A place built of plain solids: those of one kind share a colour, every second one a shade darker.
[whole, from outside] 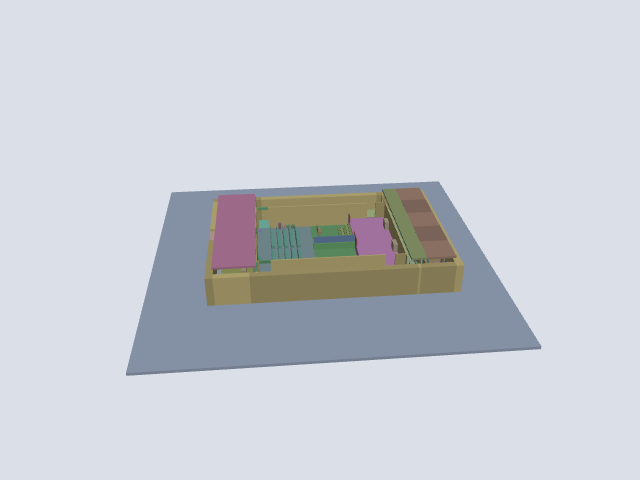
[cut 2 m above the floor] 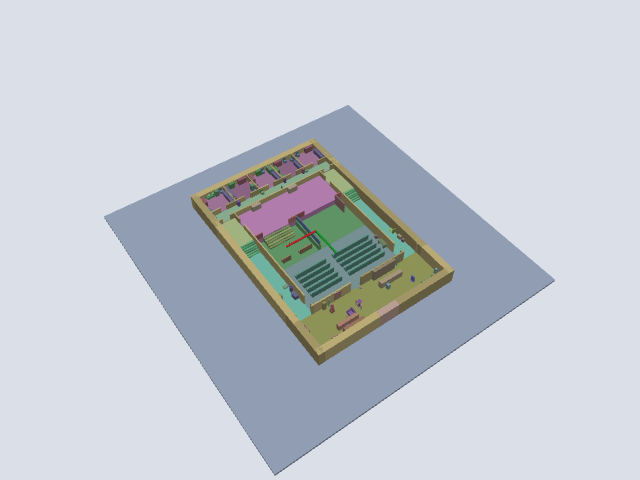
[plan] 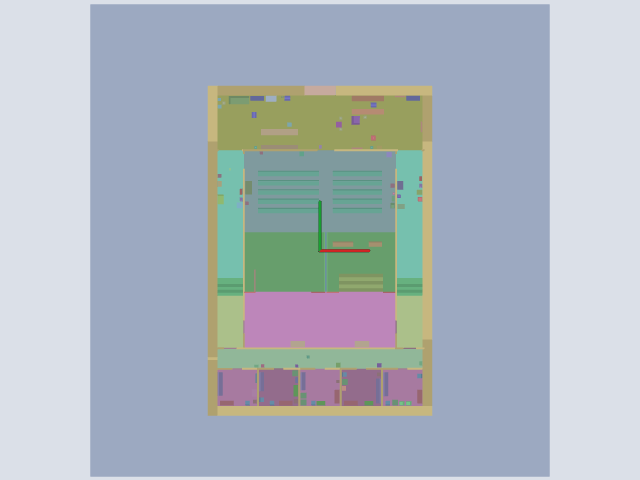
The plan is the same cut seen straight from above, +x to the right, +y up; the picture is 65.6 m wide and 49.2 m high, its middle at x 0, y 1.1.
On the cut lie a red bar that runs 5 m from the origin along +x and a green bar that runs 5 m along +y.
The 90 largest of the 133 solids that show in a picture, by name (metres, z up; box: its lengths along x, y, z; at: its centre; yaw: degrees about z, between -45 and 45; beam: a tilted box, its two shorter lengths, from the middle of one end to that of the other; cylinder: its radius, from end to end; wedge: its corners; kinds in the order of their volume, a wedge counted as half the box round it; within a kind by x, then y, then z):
{
 "ground_under_all_1": {"box": [47.12, 48.41, 0.4], "at": [0.0, 1.05, -0.75]},
 "wall_1": {"box": [1.0, 5.7, 4.25], "at": [-11.0, -14.05, 1.52]},
 "wall_2": {"box": [1.0, 3.9, 4.25], "at": [-11.0, -11.05, 1.52]},
 "wall_3": {"box": [1.0, 22.11, 4.25], "at": [-11.0, 0.15, 1.52]},
 "wall_4": {"box": [1.0, 7.5, 4.25], "at": [-11.0, 13.15, 1.52]},
 "wall_5": {"box": [6.04, 1.0, 4.25], "at": [-8.48, -16.41, 1.52]},
 "wall_6": {"box": [0.2, 1.66, 4.25], "at": [-7.8, -9.28, 1.52]},
 "wall_7": {"box": [0.2, 15.56, 4.25], "at": [-7.8, 0.63, 1.52]},
 "wall_8": {"box": [1.75, 0.2, 4.25], "at": [-7.13, -12.11, 1.52]},
 "wall_9": {"box": [9.9, 1.0, 4.25], "at": [-6.55, 16.41, 1.52]},
 "wall_10": {"box": [0.2, 4.1, 4.25], "at": [-6.36, -14.05, 1.52]},
 "wall_11": {"box": [6.04, 1.0, 4.25], "at": [-4.24, -16.41, 1.52]},
 "wall_12": {"box": [7.75, 0.2, 4.25], "at": [-4.12, 10.3, 1.52]},
 "wall_13": {"box": [7.65, 0.2, 4.25], "at": [-4.08, 10.3, 1.52]},
 "wall_14": {"box": [0.2, 4.1, 4.25], "at": [-2.12, -14.05, 1.52]},
 "wall_15": {"box": [3.29, 0.2, 4.25], "at": [-2.12, -12.11, 1.52]},
 "wall_16": {"box": [6.04, 1.0, 4.25], "at": [0.0, -16.41, 1.52]},
 "wall_17": {"box": [15.8, 0.2, 4.25], "at": [0.0, -10.01, 1.52]},
 "wall_18": {"box": [0.2, 4.1, 4.25], "at": [2.12, -14.05, 1.52]},
 "wall_19": {"box": [1.75, 0.2, 4.25], "at": [2.89, -12.11, 1.52]},
 "wall_20": {"box": [6.04, 1.0, 4.25], "at": [4.24, -16.41, 1.52]},
 "wall_21": {"box": [6.45, 0.2, 4.25], "at": [4.68, 10.3, 1.52]},
 "wall_22": {"box": [0.2, 4.1, 4.25], "at": [6.36, -14.05, 1.52]},
 "wall_23": {"box": [3.29, 0.2, 4.25], "at": [6.36, -12.11, 1.52]},
 "wall_24": {"box": [9.9, 1.0, 4.25], "at": [6.55, 16.41, 1.52]},
 "wall_25": {"box": [1.75, 0.2, 4.25], "at": [7.13, -12.11, 1.52]},
 "wall_26": {"box": [0.2, 1.66, 4.25], "at": [7.8, -9.28, 1.52]},
 "wall_27": {"box": [0.2, 15.56, 4.25], "at": [7.8, 0.63, 1.52]},
 "wall_28": {"box": [6.04, 1.0, 4.25], "at": [8.48, -16.41, 1.52]},
 "wall_29": {"box": [1.75, 0.2, 4.25], "at": [9.83, -12.11, 1.52]},
 "wall_30": {"box": [1.0, 5.7, 4.25], "at": [11.0, -14.05, 1.52]},
 "wall_31": {"box": [1.0, 3.9, 4.25], "at": [11.0, -11.05, 1.52]},
 "wall_32": {"box": [1.0, 22.11, 4.25], "at": [11.0, 0.15, 1.52]},
 "wall_33": {"box": [1.0, 7.5, 4.25], "at": [11.0, 13.15, 1.52]},
 "floor_stage_1": {"box": [15.6, 5.8, 1.63], "at": [0.0, -7.11, 0.21]},
 "floor_dressing_1": {"box": [4.24, 3.9, 1.63], "at": [-8.48, -14.05, 0.21]},
 "floor_dressing_2": {"box": [4.24, 3.9, 1.63], "at": [-4.24, -14.05, 0.21]},
 "floor_dressing_3": {"box": [4.24, 3.9, 1.63], "at": [0.0, -14.05, 0.21]},
 "floor_dressing_4": {"box": [4.24, 3.9, 1.63], "at": [4.24, -14.05, 0.21]},
 "floor_dressing_5": {"box": [4.24, 3.9, 1.63], "at": [8.48, -14.05, 0.21]},
 "floor_parterre_1": {"box": [15.6, 8.41, 0.6], "at": [0.0, 6.1, -0.3]},
 "floor_back_corridor_1": {"box": [21.2, 2.1, 1.63], "at": [0.0, -11.05, 0.21]},
 "floor_foyer_1": {"box": [21.2, 5.7, 0.6], "at": [0.0, 13.15, -0.3]},
 "floor_lift_1": {"box": [8.2, 6.1, 0.6], "at": [-3.7, -1.16, -0.3]},
 "floor_lift_2": {"box": [7.0, 6.1, 0.6], "at": [4.3, -1.16, -0.3]},
 "floor_walk_1": {"box": [2.8, 5.4, 1.63], "at": [-9.2, -7.3, 0.21]},
 "floor_walk_2": {"box": [2.8, 5.4, 1.63], "at": [9.2, -7.3, 0.21]},
 "floor_promenade_1": {"box": [2.8, 13.11, 0.6], "at": [-9.2, 3.75, -0.3]},
 "floor_promenade_2": {"box": [2.8, 13.11, 0.6], "at": [9.2, 3.75, -0.3]},
 "ceil_foyer_1": {"box": [21.2, 5.7, 0.3], "at": [0.0, 13.15, 4.55]},
 "ceil_dressing_1": {"box": [4.24, 3.9, 0.3], "at": [-8.48, -14.05, 4.43]},
 "ceil_dressing_2": {"box": [4.24, 3.9, 0.3], "at": [-4.24, -14.05, 4.43]},
 "ceil_dressing_3": {"box": [4.24, 3.9, 0.3], "at": [0.0, -14.05, 4.43]},
 "ceil_dressing_4": {"box": [4.24, 3.9, 0.3], "at": [4.24, -14.05, 4.43]},
 "ceil_dressing_5": {"box": [4.24, 3.9, 0.3], "at": [8.48, -14.05, 4.43]},
 "ceil_back_corridor_1": {"box": [21.2, 2.1, 0.3], "at": [0.0, -11.05, 4.43]},
 "door_leaf_1": {"box": [3.2, 0.97, 3.87], "at": [0.0, 16.42, 1.33]},
 "seats_parterre_1": {"box": [6.25, 0.44, 0.46], "at": [-3.23, 4.07, 0.22]},
 "seats_parterre_2": {"box": [6.25, 0.44, 0.46], "at": [-3.23, 5.02, 0.22]},
 "seats_parterre_3": {"box": [6.25, 0.44, 0.46], "at": [-3.23, 5.97, 0.22]},
 "seats_parterre_4": {"box": [6.25, 0.44, 0.46], "at": [-3.23, 6.92, 0.22]},
 "seats_parterre_5": {"box": [6.25, 0.44, 0.46], "at": [-3.23, 7.87, 0.22]},
 "seats_parterre_6": {"box": [5.05, 0.44, 0.46], "at": [3.83, 4.07, 0.22]},
 "seats_parterre_7": {"box": [5.05, 0.44, 0.46], "at": [3.83, 5.02, 0.22]},
 "seats_parterre_8": {"box": [5.05, 0.44, 0.46], "at": [3.83, 5.97, 0.22]},
 "seats_parterre_9": {"box": [5.05, 0.44, 0.46], "at": [3.83, 6.92, 0.22]},
 "seats_parterre_10": {"box": [5.05, 0.44, 0.46], "at": [3.83, 7.87, 0.22]},
 "tread_1": {"box": [4.5, 0.37, 1.46], "at": [4.2, -4.02, 0.13]},
 "tread_2": {"box": [4.5, 0.37, 1.29], "at": [4.2, -3.65, 0.04]},
 "tread_3": {"box": [4.5, 0.37, 1.11], "at": [4.2, -3.28, -0.04]},
 "tread_4": {"box": [4.5, 0.37, 0.94], "at": [4.2, -2.91, -0.13]},
 "tread_5": {"box": [4.5, 0.37, 0.77], "at": [4.2, -2.54, -0.21]},
 "bar_foyer_1": {"box": [3.8, 0.4, 2.1], "at": [-4.15, 10.63, 1.05]},
 "bar_foyer_2": {"box": [3.8, 0.65, 1.1], "at": [-4.15, 12.16, 0.55]},
 "costume_rail_dressing_1": {"box": [1.4, 0.5, 1.66], "at": [-9.55, -15.62, 1.85]},
 "costume_rail_dressing_2": {"box": [1.4, 0.5, 1.66], "at": [-3.51, -15.62, 1.85]},
 "costume_rail_dressing_3": {"box": [0.5, 1.4, 1.66], "at": [1.74, -14.96, 1.85]},
 "costume_rail_dressing_4": {"box": [1.4, 0.5, 1.66], "at": [3.17, -15.62, 1.85]},
 "costume_rail_dressing_5": {"box": [0.5, 1.4, 1.66], "at": [10.22, -14.96, 1.85]},
 "cloakroom_foyer_1": {"box": [3.3, 0.55, 1.0], "at": [4.9, 14.25, 0.5]},
 "cloakroom_foyer_2": {"box": [3.3, 0.55, 1.75], "at": [4.9, 15.6, 0.87]},
 "tread_walk_1": {"box": [2.6, 0.3, 1.63], "at": [-9.2, -4.46, 0.21]},
 "tread_walk_2": {"box": [2.6, 0.3, 1.46], "at": [-9.2, -4.16, 0.13]},
 "tread_walk_3": {"box": [2.6, 0.3, 1.63], "at": [9.2, -4.46, 0.21]},
 "tread_walk_4": {"box": [2.6, 0.3, 1.46], "at": [9.2, -4.16, 0.13]},
 "floor_tongue_1": {"box": [0.4, 6.1, 1.63], "at": [0.6, -1.16, 0.21]},
 "piano_stage_1": {"box": [1.5, 0.62, 1.25], "at": [-2.28, -9.56, 1.65]},
 "piano_stage_2": {"box": [1.5, 0.62, 1.25], "at": [4.31, -9.56, 1.65]},
 "rail_tongue_1": {"box": [0.12, 6.1, 2.68], "at": [0.6, -1.16, 0.74]},
 "lockers_dressing_1": {"box": [0.48, 1.2, 1.8], "at": [-2.49, -14.36, 1.93]}
}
